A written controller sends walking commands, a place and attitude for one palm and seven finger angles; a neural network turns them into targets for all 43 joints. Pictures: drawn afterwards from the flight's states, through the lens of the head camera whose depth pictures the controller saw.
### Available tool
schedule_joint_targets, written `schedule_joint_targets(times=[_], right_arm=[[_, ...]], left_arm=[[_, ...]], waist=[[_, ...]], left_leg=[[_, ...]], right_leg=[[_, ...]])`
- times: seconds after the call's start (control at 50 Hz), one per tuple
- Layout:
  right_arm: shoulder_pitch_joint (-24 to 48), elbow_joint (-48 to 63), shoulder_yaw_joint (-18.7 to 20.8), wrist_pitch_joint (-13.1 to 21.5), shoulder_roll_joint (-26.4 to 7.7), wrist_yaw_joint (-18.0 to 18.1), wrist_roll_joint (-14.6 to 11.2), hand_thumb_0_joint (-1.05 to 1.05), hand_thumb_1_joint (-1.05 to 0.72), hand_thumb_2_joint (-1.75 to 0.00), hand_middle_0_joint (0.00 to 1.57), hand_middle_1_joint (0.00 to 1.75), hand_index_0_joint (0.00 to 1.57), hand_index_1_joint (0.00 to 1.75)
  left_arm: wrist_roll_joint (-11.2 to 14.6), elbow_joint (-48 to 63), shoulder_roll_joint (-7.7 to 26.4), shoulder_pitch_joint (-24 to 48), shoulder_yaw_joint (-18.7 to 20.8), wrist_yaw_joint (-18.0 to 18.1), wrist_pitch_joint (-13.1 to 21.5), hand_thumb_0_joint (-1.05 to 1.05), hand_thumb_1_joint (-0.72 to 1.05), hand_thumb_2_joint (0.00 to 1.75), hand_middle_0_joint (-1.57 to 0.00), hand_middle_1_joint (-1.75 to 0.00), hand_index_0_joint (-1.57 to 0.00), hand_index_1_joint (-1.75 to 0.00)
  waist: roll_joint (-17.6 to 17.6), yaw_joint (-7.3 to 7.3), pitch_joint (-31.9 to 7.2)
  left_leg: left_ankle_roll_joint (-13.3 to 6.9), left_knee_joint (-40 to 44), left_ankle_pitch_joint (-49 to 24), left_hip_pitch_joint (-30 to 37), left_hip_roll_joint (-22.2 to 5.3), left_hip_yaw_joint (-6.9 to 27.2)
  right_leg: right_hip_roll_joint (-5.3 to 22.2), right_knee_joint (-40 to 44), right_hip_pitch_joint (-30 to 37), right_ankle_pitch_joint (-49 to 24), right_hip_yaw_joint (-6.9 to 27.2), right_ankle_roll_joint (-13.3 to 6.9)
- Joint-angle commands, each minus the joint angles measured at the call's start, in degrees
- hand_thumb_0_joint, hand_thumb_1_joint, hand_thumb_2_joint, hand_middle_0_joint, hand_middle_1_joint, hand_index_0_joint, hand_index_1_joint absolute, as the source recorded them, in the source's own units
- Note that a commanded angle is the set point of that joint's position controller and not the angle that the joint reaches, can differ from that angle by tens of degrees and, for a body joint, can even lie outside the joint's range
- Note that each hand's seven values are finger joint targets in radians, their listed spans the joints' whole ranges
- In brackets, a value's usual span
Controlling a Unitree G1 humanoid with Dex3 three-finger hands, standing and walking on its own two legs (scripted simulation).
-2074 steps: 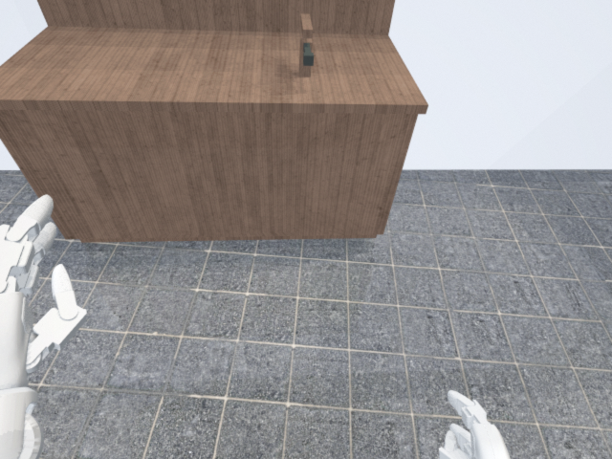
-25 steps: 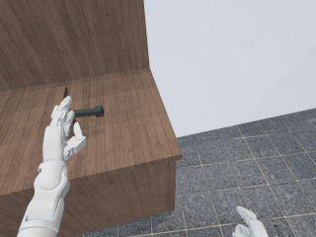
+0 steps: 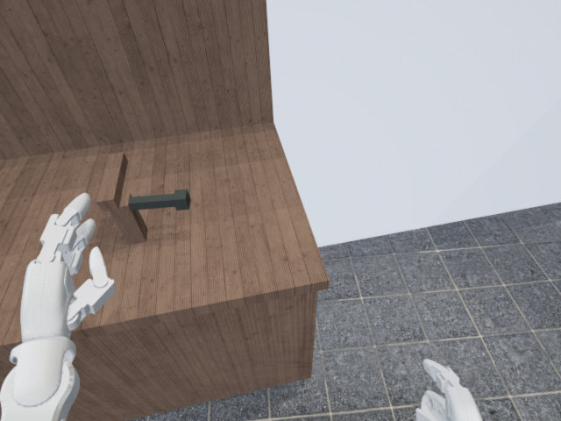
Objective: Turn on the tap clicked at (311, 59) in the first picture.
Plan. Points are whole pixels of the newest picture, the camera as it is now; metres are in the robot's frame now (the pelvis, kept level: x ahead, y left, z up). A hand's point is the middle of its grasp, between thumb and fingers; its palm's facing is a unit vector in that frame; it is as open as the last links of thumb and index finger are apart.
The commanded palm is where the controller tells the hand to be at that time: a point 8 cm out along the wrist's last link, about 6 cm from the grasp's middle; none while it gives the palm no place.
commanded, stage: draw the hand back beside the body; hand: left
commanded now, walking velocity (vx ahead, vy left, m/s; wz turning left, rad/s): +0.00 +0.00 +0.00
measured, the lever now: (181, 199) +0.48 +0.25 +0.03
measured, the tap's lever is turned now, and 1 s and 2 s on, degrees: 83 83 83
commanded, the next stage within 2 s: step back with the hand held close in 0.44 s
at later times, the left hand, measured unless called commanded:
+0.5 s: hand (84, 297) +0.20 +0.24 +0.15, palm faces +0.42 -0.84 -0.34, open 7.4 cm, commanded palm +0.16 +0.28 +0.17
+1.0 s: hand (58, 327) +0.17 +0.26 +0.15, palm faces +0.34 -0.81 -0.47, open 7.4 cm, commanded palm +0.12 +0.29 +0.17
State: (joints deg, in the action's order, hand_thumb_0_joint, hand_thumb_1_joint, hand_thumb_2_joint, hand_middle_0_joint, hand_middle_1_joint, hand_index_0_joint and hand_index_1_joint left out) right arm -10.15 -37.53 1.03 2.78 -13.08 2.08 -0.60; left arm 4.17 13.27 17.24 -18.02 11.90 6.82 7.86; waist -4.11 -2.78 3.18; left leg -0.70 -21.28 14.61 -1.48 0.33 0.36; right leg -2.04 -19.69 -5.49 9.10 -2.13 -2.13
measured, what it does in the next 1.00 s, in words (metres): stands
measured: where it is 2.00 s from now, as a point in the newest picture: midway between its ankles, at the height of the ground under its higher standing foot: outside the picture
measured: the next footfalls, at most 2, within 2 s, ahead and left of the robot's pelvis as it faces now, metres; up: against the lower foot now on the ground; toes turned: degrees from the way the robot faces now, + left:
right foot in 1.88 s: -0.23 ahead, -0.10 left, +0.00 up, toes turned -4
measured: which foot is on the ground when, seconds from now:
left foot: down 0.00-1.00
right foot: down 0.00-1.00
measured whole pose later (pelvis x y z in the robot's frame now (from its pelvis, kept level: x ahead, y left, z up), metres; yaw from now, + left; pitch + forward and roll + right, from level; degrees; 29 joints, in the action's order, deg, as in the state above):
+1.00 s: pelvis -0.05 +0.02 -0.01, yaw -1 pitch -2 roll +0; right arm -10.3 -31.7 1.7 -0.8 -13.4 3.4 -0.9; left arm 2.2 24.7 22.0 -28.3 18.8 6.7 10.5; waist -2.2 -1.2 3.5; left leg -2.3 -27.1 13.1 -12.5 2.0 -1.8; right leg -0.3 -25.2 -16.8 6.8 -0.3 -0.4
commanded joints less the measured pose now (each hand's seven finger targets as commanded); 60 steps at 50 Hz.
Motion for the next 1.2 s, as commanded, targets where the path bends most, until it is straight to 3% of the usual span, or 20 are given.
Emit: schedule_joint_targets(times=[0.0, 0.08, 0.22, 0.3, 0.38, 0.52, 0.54, 0.56, 0.58, 0.6, 0.62, 0.66, 0.7, 0.78, 0.8, 0.88, 0.9, 1.0, 1.08, 1.18], right_arm=[[7.04, 9.48, 2.18, 3.81, -5.45, 0.33, 0.32, 0.00, -0.90, -0.90, 0.20, 0.30, 0.20, 0.30], [6.85, 9.44, 2.30, 3.69, -5.33, 0.13, 0.24, 0.00, -0.90, -0.90, 0.20, 0.30, 0.20, 0.30], [7.24, 9.44, 2.33, 3.56, -5.40, 0.60, 0.01, 0.00, -0.90, -0.90, 0.20, 0.30, 0.20, 0.30], [7.26, 9.49, 2.15, 4.14, -5.54, 0.87, 0.18, 0.00, -0.90, -0.90, 0.20, 0.30, 0.20, 0.30], [7.17, 9.51, 2.04, 4.41, -5.19, 0.93, 0.30, 0.00, -0.90, -0.90, 0.20, 0.30, 0.20, 0.30], [7.61, 9.46, 2.02, 3.96, -5.14, 0.85, 0.04, 0.00, -0.90, -0.90, 0.20, 0.30, 0.20, 0.30], [7.71, 9.81, 2.11, 4.07, -5.28, 0.81, 0.00, 0.00, -0.90, -0.90, 0.20, 0.30, 0.20, 0.30], [6.96, 11.45, 1.74, 3.53, -6.01, 1.10, -0.36, 0.00, -0.90, -0.90, 0.20, 0.30, 0.20, 0.30], [6.16, 10.52, 1.59, 3.06, -5.16, 1.30, -0.19, 0.00, -0.90, -0.90, 0.20, 0.30, 0.20, 0.30], [6.69, 11.25, 1.83, 2.68, -5.49, 1.23, -0.07, 0.00, -0.90, -0.90, 0.20, 0.30, 0.20, 0.30], [5.88, 11.21, 1.84, 2.22, -5.50, 1.15, -0.01, 0.00, -0.90, -0.90, 0.20, 0.30, 0.20, 0.30], [5.39, 12.14, 2.09, 1.47, -6.07, 1.02, -0.03, 0.00, -0.90, -0.90, 0.20, 0.30, 0.20, 0.30], [5.70, 12.93, 2.38, 0.86, -6.46, 1.03, -0.02, 0.00, -0.90, -0.90, 0.20, 0.30, 0.20, 0.30], [5.63, 14.37, 2.77, -0.28, -6.56, 1.27, -0.08, 0.00, -0.90, -0.90, 0.20, 0.30, 0.20, 0.30], [5.91, 14.58, 2.97, -0.53, -6.95, 1.33, -0.04, 0.00, -0.90, -0.90, 0.20, 0.30, 0.20, 0.30], [5.58, 15.30, 3.07, -0.69, -6.38, 1.58, -0.13, 0.00, -0.90, -0.90, 0.20, 0.30, 0.20, 0.30], [5.87, 15.10, 3.24, -0.72, -6.72, 1.68, -0.07, 0.00, -0.90, -0.90, 0.20, 0.30, 0.20, 0.30], [5.17, 14.98, 3.33, -0.27, -7.24, 1.61, -0.08, 0.00, -0.90, -0.90, 0.20, 0.30, 0.20, 0.30], [4.14, 14.85, 3.13, 0.32, -7.11, 1.36, -0.30, 0.00, -0.90, -0.90, 0.20, 0.30, 0.20, 0.30], [3.84, 14.57, 2.95, 1.50, -7.43, 1.45, 0.09, 0.00, -0.90, -0.90, 0.20, 0.30, 0.20, 0.30]], left_arm=[[0.01, 19.04, 12.53, 4.75, 9.05, 1.51, 4.72, 0.00, 0.90, 0.90, -0.20, -0.30, -0.20, -0.30], [0.55, 17.90, 10.27, -0.85, 8.17, 0.92, 4.14, 0.00, 0.90, 0.90, -0.20, -0.30, -0.20, -0.30], [0.33, 18.87, 10.29, 0.72, 8.27, 0.83, 4.31, 0.00, 0.90, 0.90, -0.20, -0.30, -0.20, -0.30], [0.18, 21.18, 12.30, 2.25, 9.72, 1.56, 4.31, 0.00, 0.90, 0.90, -0.20, -0.30, -0.20, -0.30], [0.27, 20.25, 11.24, -0.54, 9.21, 1.80, 4.06, 0.00, 0.90, 0.90, -0.20, -0.30, -0.20, -0.30], [0.53, 18.21, 10.63, -1.01, 9.09, 1.24, 4.02, 0.00, 0.90, 0.90, -0.20, -0.30, -0.20, -0.30], [0.63, 20.06, 12.13, 0.54, 10.29, 1.41, 4.39, 0.00, 0.90, 0.90, -0.20, -0.30, -0.20, -0.30], [0.51, 24.26, 19.79, 7.28, 18.63, 1.36, 6.65, 0.00, 0.90, 0.90, -0.20, -0.30, -0.20, -0.30], [0.24, 18.37, 15.11, 1.00, 15.29, 0.69, 6.69, 0.00, 0.90, 0.90, -0.20, -0.30, -0.20, -0.30], [0.06, 19.68, 15.93, 0.50, 15.43, 0.48, 6.89, 0.00, 0.90, 0.90, -0.20, -0.30, -0.20, -0.30], [-0.25, 17.42, 12.36, -2.49, 12.74, 0.11, 6.48, 0.00, 0.90, 0.90, -0.20, -0.30, -0.20, -0.30], [-0.45, 16.87, 10.92, -5.28, 11.28, -0.06, 6.13, 0.00, 0.90, 0.90, -0.20, -0.30, -0.20, -0.30], [-0.59, 18.46, 11.16, -6.58, 11.18, 0.04, 5.96, 0.00, 0.90, 0.90, -0.20, -0.30, -0.20, -0.30], [-1.05, 21.08, 13.16, -7.48, 12.94, 0.70, 5.80, 0.00, 0.90, 0.90, -0.20, -0.30, -0.20, -0.30], [-1.37, 23.58, 15.54, -6.16, 14.67, 0.98, 6.04, 0.00, 0.90, 0.90, -0.20, -0.30, -0.20, -0.30], [-1.40, 23.50, 15.30, -8.03, 15.64, 1.36, 6.51, 0.00, 0.90, 0.90, -0.20, -0.30, -0.20, -0.30], [-1.57, 23.95, 16.63, -8.21, 16.82, 1.49, 6.59, 0.00, 0.90, 0.90, -0.20, -0.30, -0.20, -0.30], [-1.99, 21.53, 13.79, -8.83, 15.00, 1.41, 6.50, 0.00, 0.90, 0.90, -0.20, -0.30, -0.20, -0.30], [-2.51, 19.72, 12.14, -6.74, 12.85, 1.48, 6.54, 0.00, 0.90, 0.90, -0.20, -0.30, -0.20, -0.30], [-3.71, 22.77, 13.04, -2.49, 13.08, 2.23, 7.79, 0.00, 0.90, 0.90, -0.20, -0.30, -0.20, -0.30]], waist=[[-1.27, -0.18, -8.66], [3.20, -0.02, -5.36], [2.19, 0.61, -3.17], [-0.97, 0.12, -6.66], [0.96, -0.14, -7.50], [1.32, 0.10, -3.45], [1.88, -0.20, -4.82], [2.12, 0.55, -1.73], [5.43, 1.13, -2.87], [3.80, 1.04, -3.07], [3.85, 1.41, -4.33], [2.11, 1.36, -7.46], [-0.55, 1.29, -9.65], [2.60, 1.16, -11.95], [0.99, 1.09, -12.51], [2.34, 0.96, -11.20], [0.66, 0.93, -11.28], [-0.21, 1.39, -8.53], [5.35, 1.86, -4.82], [4.15, 2.19, -4.13]], left_leg=[[0.30, 2.73, -14.62, -3.72, -0.80, 0.82], [-0.11, 2.24, -13.98, -5.18, -1.22, 0.41], [-0.41, 2.01, -9.47, -6.25, -1.11, 0.73], [-0.13, 1.86, -10.19, -5.20, -0.77, 1.25], [-0.21, 1.52, -11.88, -5.29, -0.79, 0.95], [-0.22, 2.24, -8.46, -7.20, -1.07, 1.17], [-0.38, 2.07, -8.57, -7.08, -1.00, 1.27], [-1.88, 0.76, -4.25, -9.51, -2.60, 1.98], [-2.03, -0.48, -4.62, -8.48, -2.34, 2.64], [-1.92, -0.59, -5.49, -8.11, -2.24, 2.44], [-1.62, -0.62, -7.57, -7.44, -2.88, 2.36], [-1.50, -0.33, -12.14, -6.93, -3.76, 1.96], [-1.30, 0.10, -15.88, -7.21, -4.47, 2.00], [-1.36, -0.27, -17.40, -9.73, -5.12, 2.69], [-1.34, 0.05, -17.43, -10.68, -5.15, 3.33], [-2.01, 0.43, -12.90, -15.75, -5.40, 3.95], [-2.14, 0.87, -11.78, -16.66, -5.55, 4.59], [-3.27, 2.38, 0.64, -24.60, -5.98, 5.48], [-3.80, -0.28, 15.07, -28.39, -4.37, 5.25], [-4.79, 0.11, 20.16, -30.34, -5.15, 7.25]], right_leg=[[2.17, 1.31, 6.81, -9.22, 1.92, -0.01], [2.34, 1.17, 4.71, -8.83, 1.68, 0.30], [2.55, 1.37, 1.72, -4.14, 1.67, 0.45], [2.67, 0.85, 3.47, -4.89, 1.70, 0.23], [2.82, 0.36, 4.48, -6.72, 1.40, 0.28], [2.74, 0.96, 2.36, -3.21, 1.32, 0.32], [2.77, 0.91, 3.14, -3.51, 1.47, 0.26], [5.50, 3.53, -0.78, -6.75, 7.97, 0.47], [7.19, 3.48, -1.24, -8.24, 7.73, 0.51], [7.57, 3.44, -1.84, -10.51, 8.60, 0.25], [7.77, 2.30, -1.49, -12.27, 7.92, 0.41], [7.35, 0.17, -0.17, -15.74, 6.71, 0.96], [6.90, -1.54, 0.98, -17.75, 5.97, 1.33], [6.71, -3.79, 2.37, -20.04, 5.57, 1.80], [6.51, -4.70, 3.07, -19.89, 5.77, 1.71], [5.95, -6.08, 2.98, -16.49, 5.78, 2.26], [5.69, -6.50, 3.13, -15.92, 6.04, 2.26], [4.92, -7.50, 3.86, -9.93, 6.90, 2.50], [6.79, -2.18, -1.44, 4.07, 10.26, 1.88], [6.03, -1.83, -4.07, 13.48, 9.79, 1.94]])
